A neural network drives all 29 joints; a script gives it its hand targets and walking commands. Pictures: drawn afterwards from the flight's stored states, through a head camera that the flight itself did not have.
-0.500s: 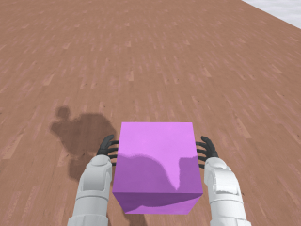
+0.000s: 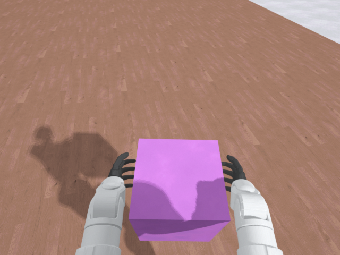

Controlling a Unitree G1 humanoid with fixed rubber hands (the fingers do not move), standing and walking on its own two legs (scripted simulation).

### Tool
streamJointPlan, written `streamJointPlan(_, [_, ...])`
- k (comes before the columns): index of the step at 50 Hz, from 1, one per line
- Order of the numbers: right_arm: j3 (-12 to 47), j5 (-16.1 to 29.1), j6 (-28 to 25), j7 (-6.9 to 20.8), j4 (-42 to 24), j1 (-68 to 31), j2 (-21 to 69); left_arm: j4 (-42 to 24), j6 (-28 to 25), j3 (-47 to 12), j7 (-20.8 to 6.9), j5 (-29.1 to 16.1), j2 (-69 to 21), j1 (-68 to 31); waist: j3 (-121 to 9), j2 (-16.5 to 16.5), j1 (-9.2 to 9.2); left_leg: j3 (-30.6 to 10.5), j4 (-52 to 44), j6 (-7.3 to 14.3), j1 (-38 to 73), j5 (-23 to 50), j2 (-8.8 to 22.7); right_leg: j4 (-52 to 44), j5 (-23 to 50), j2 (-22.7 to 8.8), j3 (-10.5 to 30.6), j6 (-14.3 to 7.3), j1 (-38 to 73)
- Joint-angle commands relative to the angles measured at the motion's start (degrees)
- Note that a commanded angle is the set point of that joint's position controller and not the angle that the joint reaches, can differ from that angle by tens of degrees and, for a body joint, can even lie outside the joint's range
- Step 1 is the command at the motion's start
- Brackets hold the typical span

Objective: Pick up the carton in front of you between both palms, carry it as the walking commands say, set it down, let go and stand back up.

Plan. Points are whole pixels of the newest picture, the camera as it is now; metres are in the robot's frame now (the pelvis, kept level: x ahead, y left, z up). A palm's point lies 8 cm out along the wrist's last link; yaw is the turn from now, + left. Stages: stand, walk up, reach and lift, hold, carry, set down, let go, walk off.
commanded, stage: hold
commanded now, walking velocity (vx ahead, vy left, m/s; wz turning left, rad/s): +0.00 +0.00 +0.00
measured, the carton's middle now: (176, 193) +0.31 +0.00 -0.06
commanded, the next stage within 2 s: set down in 0.10 s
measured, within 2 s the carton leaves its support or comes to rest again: neither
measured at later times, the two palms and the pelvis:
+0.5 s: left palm (120, 174) +0.34 +0.16 -0.02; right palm (225, 181) +0.33 -0.14 -0.02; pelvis -0.02 +0.05 -0.02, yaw -6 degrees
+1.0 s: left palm (127, 194) +0.38 +0.16 -0.20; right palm (208, 191) +0.40 -0.13 -0.20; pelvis -0.04 +0.02 -0.14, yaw -6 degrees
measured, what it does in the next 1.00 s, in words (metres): lowers itself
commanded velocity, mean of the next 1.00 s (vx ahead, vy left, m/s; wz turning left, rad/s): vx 0.00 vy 0.00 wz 0.00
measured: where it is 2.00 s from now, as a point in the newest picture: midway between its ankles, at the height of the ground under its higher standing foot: outside the picture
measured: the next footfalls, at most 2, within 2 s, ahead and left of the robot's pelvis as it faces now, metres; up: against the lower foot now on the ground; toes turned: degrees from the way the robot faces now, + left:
none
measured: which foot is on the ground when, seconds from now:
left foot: down 0.00-1.00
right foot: down 0.00-1.00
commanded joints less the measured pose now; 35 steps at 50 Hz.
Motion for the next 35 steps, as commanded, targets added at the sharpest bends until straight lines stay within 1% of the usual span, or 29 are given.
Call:
streamJointPlan(1, [32.2, 15.7, -2.9, 16.0, -3.4, -30.5, 55.3, -2.7, -3.5, -30.0, -14.5, -14.0, -54.2, -27.8, -16.2, -1.5, 2.00, -0.4, 0.2, 2.6, 9.8, 5.4, -8.5, -6.1, 14.1, 1.6, 7.7, 2.0, -0.4])
streamJointPlan(2, [32.2, 15.9, -2.8, 16.4, -3.1, -31.7, 55.5, -1.5, -3.5, -29.4, -14.6, -13.6, -54.8, -28.0, -15.7, -1.3, 2.24, -0.3, -0.1, 2.7, 10.3, 4.0, -8.5, -6.3, 12.2, 1.6, 7.6, 2.1, -1.7])
streamJointPlan(5, [31.4, 15.9, -2.5, 17.2, -1.8, -33.5, 55.6, 1.6, -3.4, -28.2, -15.1, -13.1, -55.9, -29.5, -14.4, -0.5, 2.13, -0.2, -0.6, 2.6, 11.5, 1.3, -8.2, -6.8, 6.9, 1.9, 7.2, 2.0, -4.4])
streamJointPlan(7, [30.5, 15.7, -2.7, 17.9, -0.7, -35.8, 55.1, 3.1, -3.3, -27.5, -15.2, -12.8, -57.1, -31.3, -13.7, 0.3, 2.15, -0.2, -0.6, 2.4, 13.3, 0.0, -7.7, -6.9, 3.4, 2.2, 6.7, 1.5, -7.3])
streamJointPlan(9, [28.0, 14.4, -3.2, 18.8, 2.1, -38.8, 53.7, 5.6, -3.3, -25.8, -15.0, -12.3, -58.8, -34.2, -12.4, 1.3, 1.75, -0.3, -0.8, 2.0, 14.0, -3.4, -7.1, -6.6, -1.3, 2.6, 6.0, 0.6, -10.1])
streamJointPlan(12, [22.3, 10.9, -5.2, 20.0, 8.8, -44.1, 51.7, 11.8, -4.1, -21.5, -15.0, -11.0, -61.0, -39.9, -10.9, 2.6, 0.56, -0.8, -0.4, 1.3, 13.5, -9.9, -6.0, -5.0, -7.6, 3.1, 5.2, -0.9, -14.1])
streamJointPlan(14, [17.2, 8.0, -7.1, 20.6, 14.0, -47.5, 50.4, 16.5, -5.2, -17.6, -14.7, -9.4, -61.4, -43.8, -10.3, 3.2, -0.30, -1.9, 0.3, 0.9, 12.2, -13.5, -5.2, -2.9, -9.3, 3.5, 4.9, -1.4, -16.3])
streamJointPlan(16, [11.4, 4.5, -9.0, 20.5, 18.9, -49.8, 48.3, 20.5, -6.6, -12.7, -13.8, -6.9, -60.0, -46.9, -9.5, 3.1, -0.87, -3.4, 1.3, 0.6, 10.4, -15.7, -4.4, -0.4, -9.3, 3.9, 4.9, -1.7, -18.9])
streamJointPlan(19, [3.0, -1.2, -11.7, 19.2, 24.3, -50.5, 43.6, 23.9, -9.2, -4.7, -11.4, -2.1, -54.9, -48.5, -8.6, 2.2, -0.59, -4.2, 3.9, 0.5, 6.6, -14.4, -4.3, 3.3, -8.0, 4.2, 5.1, -1.8, -24.1])
streamJointPlan(21, [-1.0, -4.2, -13.6, 18.2, 26.5, -49.2, 40.2, 24.5, -11.5, -0.2, -9.7, 1.0, -50.5, -47.5, -9.3, 1.5, 0.22, -3.5, 6.2, 0.5, 3.3, -9.7, -4.8, 5.3, -5.6, 4.6, 5.2, -1.5, -27.3])
streamJointPlan(23, [-3.0, -6.0, -16.0, 17.5, 27.2, -47.8, 37.6, 24.2, -14.6, 2.4, -8.5, 3.2, -47.3, -45.7, -11.4, 1.1, 1.09, -2.4, 8.7, 0.7, 0.2, -2.8, -5.4, 7.3, -2.9, 5.1, 5.0, -1.0, -30.6])
streamJointPlan(25, [-3.0, -6.6, -19.2, 17.4, 27.5, -46.9, 36.7, 23.5, -18.4, 2.1, -7.7, 3.9, -46.2, -44.8, -15.7, 1.3, 1.60, -2.0, 11.5, 0.9, -1.7, 3.9, -5.8, 9.6, -0.1, 5.7, 4.8, -0.4, -34.0])
streamJointPlan(27, [-0.7, -5.5, -23.2, 17.4, 27.5, -46.8, 37.5, 22.7, -22.7, -0.4, -7.2, 3.5, -47.3, -45.1, -21.3, 1.6, 1.82, -1.8, 14.9, 0.8, -2.5, 9.1, -6.4, 12.2, 2.2, 6.4, 4.5, 0.1, -38.1])
streamJointPlan(29, [3.2, -3.4, -27.3, 17.4, 27.1, -48.0, 39.3, 21.8, -26.9, -4.3, -6.9, 2.5, -49.2, -46.9, -28.1, 1.6, 1.55, -1.9, 19.0, 0.5, -3.0, 12.9, -6.9, 15.3, 3.9, 7.0, 4.1, 0.4, -42.9])
streamJointPlan(31, [8.0, -1.0, -30.3, 17.3, 26.1, -50.2, 41.5, 20.3, -30.0, -9.3, -6.8, 0.8, -51.5, -49.4, -36.6, 1.0, 1.20, -1.7, 23.5, 0.1, -3.0, 16.9, -7.2, 18.4, 6.1, 7.5, 3.5, 0.7, -47.3])
streamJointPlan(33, [13.6, 1.9, -32.1, 17.1, 23.7, -52.4, 43.8, 17.5, -32.0, -14.7, -7.2, -1.4, -53.4, -52.3, -47.3, 0.6, 1.08, -1.2, 28.2, -0.2, -3.3, 21.4, -7.3, 22.0, 9.1, 7.9, 3.0, 1.4, -50.5])
streamJointPlan(35, [18.9, 4.8, -32.7, 16.5, 19.9, -55.4, 45.4, 13.9, -32.8, -19.8, -7.6, -3.8, -54.1, -55.1, -58.7, 0.1, 1.55, -0.5, 32.5, -0.3, -4.6, 25.0, -7.4, 25.6, 12.3, 8.1, 2.6, 2.3, -51.8])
